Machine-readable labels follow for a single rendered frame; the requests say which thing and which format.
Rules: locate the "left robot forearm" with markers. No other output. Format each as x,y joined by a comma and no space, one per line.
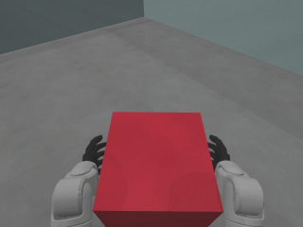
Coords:
72,198

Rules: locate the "right robot forearm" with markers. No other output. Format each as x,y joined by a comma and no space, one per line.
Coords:
243,197

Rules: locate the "right robot hand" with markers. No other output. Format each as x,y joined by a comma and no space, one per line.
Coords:
220,153

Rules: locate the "left robot hand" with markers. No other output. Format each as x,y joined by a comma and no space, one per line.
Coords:
92,154

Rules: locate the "carton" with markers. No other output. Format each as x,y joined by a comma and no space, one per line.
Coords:
157,172

